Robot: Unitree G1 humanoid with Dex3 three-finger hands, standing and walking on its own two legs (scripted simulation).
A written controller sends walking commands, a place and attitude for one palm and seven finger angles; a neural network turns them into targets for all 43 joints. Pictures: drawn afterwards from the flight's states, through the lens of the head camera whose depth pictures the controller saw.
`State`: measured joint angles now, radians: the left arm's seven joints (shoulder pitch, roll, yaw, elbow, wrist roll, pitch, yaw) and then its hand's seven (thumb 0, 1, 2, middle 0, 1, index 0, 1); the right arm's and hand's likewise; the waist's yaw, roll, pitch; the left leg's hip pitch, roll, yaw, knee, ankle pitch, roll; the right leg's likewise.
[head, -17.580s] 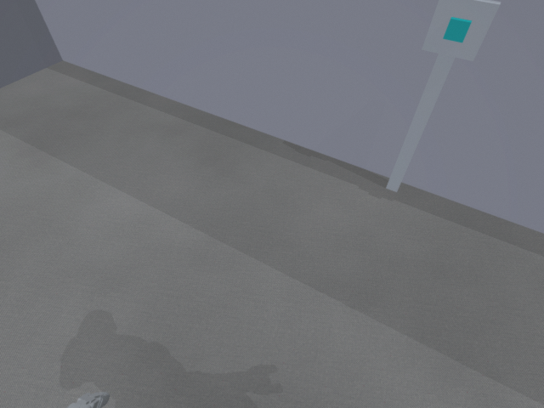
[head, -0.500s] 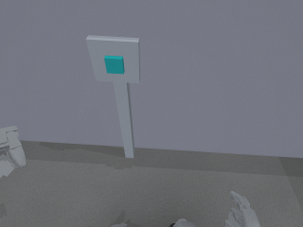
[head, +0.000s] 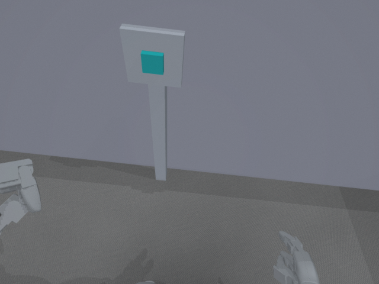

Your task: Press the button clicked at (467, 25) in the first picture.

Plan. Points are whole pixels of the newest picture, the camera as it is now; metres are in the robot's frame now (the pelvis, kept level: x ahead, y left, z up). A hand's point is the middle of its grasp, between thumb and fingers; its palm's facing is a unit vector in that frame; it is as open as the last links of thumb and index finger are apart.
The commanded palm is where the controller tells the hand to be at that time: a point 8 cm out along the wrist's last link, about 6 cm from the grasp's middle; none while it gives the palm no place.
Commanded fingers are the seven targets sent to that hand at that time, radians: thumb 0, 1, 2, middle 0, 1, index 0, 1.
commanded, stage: step back with the hand held close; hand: left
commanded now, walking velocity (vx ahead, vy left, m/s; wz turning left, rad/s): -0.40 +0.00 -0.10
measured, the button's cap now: (153, 62) +0.70 +0.15 +0.06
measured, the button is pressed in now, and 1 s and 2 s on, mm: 0 0 0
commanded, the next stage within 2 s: stop stepping back and stand still in 0.02 s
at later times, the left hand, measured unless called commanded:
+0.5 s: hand out of the picture +0.10 +0.22 +0.18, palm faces +0.32 -0.86 -0.39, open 3.1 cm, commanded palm +0.05 +0.27 +0.19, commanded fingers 0.00 0.90 0.90 -1.30 -1.50 -1.30 -1.50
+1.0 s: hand out of the picture +0.08 +0.22 +0.09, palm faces +0.19 -0.86 -0.47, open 3.0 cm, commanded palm none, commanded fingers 0.00 0.90 0.90 -1.12 -1.30 -1.12 -1.30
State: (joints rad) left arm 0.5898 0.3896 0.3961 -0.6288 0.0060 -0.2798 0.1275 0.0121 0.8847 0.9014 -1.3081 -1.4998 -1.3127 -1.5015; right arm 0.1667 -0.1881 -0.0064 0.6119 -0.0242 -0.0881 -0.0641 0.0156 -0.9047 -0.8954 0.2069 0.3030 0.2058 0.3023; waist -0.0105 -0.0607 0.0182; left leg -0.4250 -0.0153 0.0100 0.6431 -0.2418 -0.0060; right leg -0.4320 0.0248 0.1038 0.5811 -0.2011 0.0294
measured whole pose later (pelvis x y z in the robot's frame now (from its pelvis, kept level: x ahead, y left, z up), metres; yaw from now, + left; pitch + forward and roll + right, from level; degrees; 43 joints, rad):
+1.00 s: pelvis -0.15 -0.01 +0.00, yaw -3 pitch -2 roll +0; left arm 0.39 0.37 0.21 -0.09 0.03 -0.13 0.05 0.00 0.89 0.90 -1.29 -1.49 -1.30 -1.49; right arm 0.20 -0.24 0.00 0.75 -0.01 -0.13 -0.01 0.01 -0.90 -0.90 0.21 0.30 0.21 0.30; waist 0.01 0.04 -0.05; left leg -0.32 0.00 -0.02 0.57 -0.22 -0.01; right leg -0.32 -0.01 -0.06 0.57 -0.21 -0.03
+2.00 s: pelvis -0.12 -0.02 +0.02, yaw -3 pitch -3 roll +0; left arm 0.11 0.26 0.03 1.12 0.02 -0.01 0.00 0.00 0.90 0.90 -0.20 -0.30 -0.21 -0.30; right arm 0.17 -0.25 -0.02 1.10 -0.02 0.00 -0.01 0.01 -0.91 -0.90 0.21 0.30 0.20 0.30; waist -0.01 0.02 0.05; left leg -0.18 0.00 -0.02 0.39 -0.16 -0.01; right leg -0.19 0.00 -0.06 0.40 -0.17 -0.03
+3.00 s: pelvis -0.08 -0.03 +0.02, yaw -5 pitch -1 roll +0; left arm 0.08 0.31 0.02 1.13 0.01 -0.02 0.00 0.00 0.90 0.90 -0.20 -0.30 -0.21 -0.30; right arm 0.11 -0.32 -0.01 1.13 -0.01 0.01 -0.01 0.01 -0.91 -0.90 0.21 0.30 0.20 0.30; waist -0.01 0.02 0.07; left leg -0.08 0.03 0.00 0.29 -0.18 -0.03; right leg -0.11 0.03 -0.04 0.31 -0.18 -0.05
